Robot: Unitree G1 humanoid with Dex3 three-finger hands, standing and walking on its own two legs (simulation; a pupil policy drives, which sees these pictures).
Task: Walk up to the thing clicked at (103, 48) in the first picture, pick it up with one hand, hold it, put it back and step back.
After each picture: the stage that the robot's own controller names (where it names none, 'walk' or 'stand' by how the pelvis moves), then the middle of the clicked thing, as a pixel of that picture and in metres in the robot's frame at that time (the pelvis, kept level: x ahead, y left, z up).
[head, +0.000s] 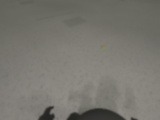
stand; (103, 47) +1.55 -0.27 -0.72
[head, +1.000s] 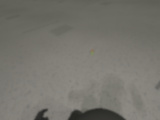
walk; (92, 52) +1.44 +0.09 -0.70
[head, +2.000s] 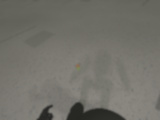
walk; (78, 67) +0.90 +0.31 -0.72
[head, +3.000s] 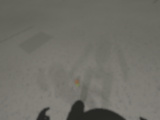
walk; (77, 83) +0.54 +0.27 -0.71
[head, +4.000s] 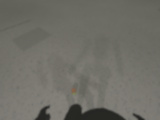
stand; (73, 91) +0.39 +0.22 -0.70
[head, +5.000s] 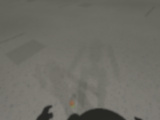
stand; (72, 104) +0.30 +0.23 -0.72
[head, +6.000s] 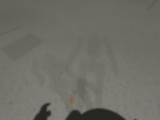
stand; (72, 101) +0.27 +0.21 -0.72
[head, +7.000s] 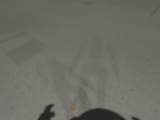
stand; (74, 108) +0.23 +0.20 -0.72
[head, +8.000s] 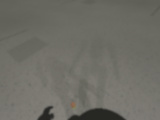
stand; (73, 105) +0.26 +0.21 -0.72
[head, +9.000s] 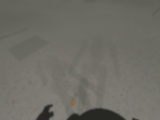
stand; (73, 103) +0.27 +0.21 -0.72
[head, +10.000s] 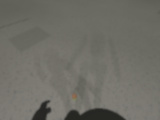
stand; (74, 97) +0.32 +0.15 -0.71
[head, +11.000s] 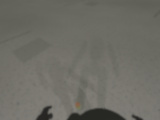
stand; (77, 105) +0.28 +0.15 -0.72
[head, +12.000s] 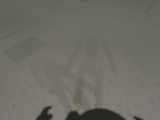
stand; (75, 103) +0.29 +0.17 -0.72
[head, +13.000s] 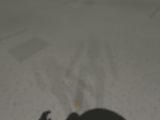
stand; (76, 104) +0.28 +0.15 -0.72
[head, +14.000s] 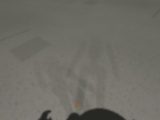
stand; (77, 105) +0.28 +0.15 -0.72
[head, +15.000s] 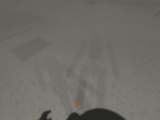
go down; (77, 105) +0.28 +0.14 -0.72
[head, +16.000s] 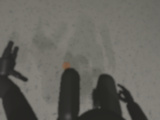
go down; (66, 66) +0.36 +0.20 -0.31
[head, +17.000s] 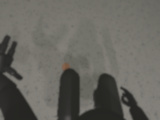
approach; (66, 67) +0.36 +0.21 -0.29
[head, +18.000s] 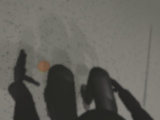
close in; (43, 67) +0.32 +0.24 -0.21
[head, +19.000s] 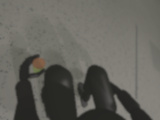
close; (38, 66) +0.34 +0.25 -0.21
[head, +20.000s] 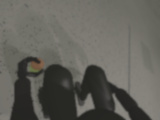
lift; (36, 66) +0.34 +0.25 -0.22
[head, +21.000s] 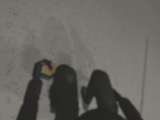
lift; (49, 70) +0.29 +0.25 -0.17
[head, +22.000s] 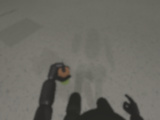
lift; (64, 76) +0.31 +0.19 +0.00
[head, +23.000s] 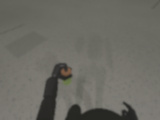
hold; (66, 76) +0.32 +0.18 -0.01
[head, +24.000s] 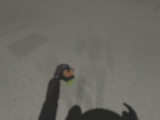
hold; (68, 77) +0.31 +0.17 -0.01
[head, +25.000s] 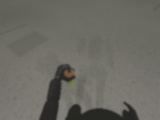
hold; (69, 77) +0.31 +0.16 -0.01
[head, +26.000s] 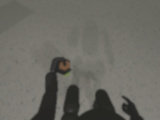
crouch; (65, 69) +0.36 +0.19 -0.07
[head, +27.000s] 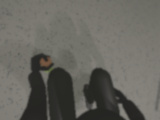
lower; (47, 65) +0.35 +0.24 -0.21
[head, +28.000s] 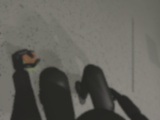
lower; (30, 61) +0.38 +0.27 -0.22
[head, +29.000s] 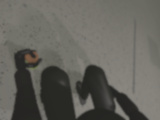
lower; (32, 61) +0.37 +0.27 -0.22
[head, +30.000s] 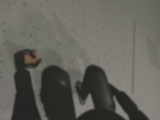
lower; (32, 61) +0.37 +0.28 -0.22
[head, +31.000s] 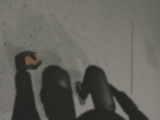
lower; (32, 62) +0.36 +0.27 -0.22
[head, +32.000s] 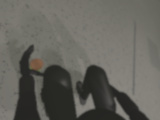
withdraw; (36, 66) +0.34 +0.26 -0.22
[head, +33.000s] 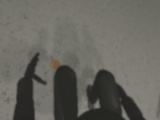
rise; (55, 65) +0.35 +0.24 -0.26
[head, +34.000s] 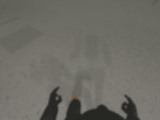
stand; (73, 97) +0.30 +0.16 -0.61
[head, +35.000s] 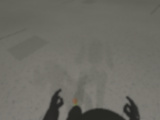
stand; (75, 102) +0.32 +0.18 -0.66
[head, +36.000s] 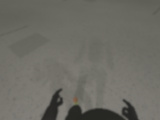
stand; (75, 100) +0.31 +0.17 -0.67
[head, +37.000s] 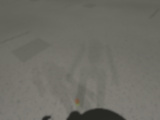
stand; (77, 102) +0.34 +0.16 -0.72
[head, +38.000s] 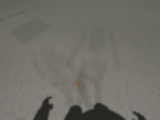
walk; (77, 84) +0.42 +0.15 -0.71
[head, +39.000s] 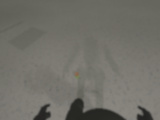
walk; (77, 75) +0.63 +0.23 -0.69
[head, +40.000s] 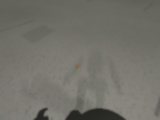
stand; (78, 67) +0.87 +0.21 -0.71
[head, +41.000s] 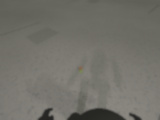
stand; (80, 69) +0.87 +0.19 -0.72
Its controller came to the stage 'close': yes
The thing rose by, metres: 0.70
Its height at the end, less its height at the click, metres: +0.00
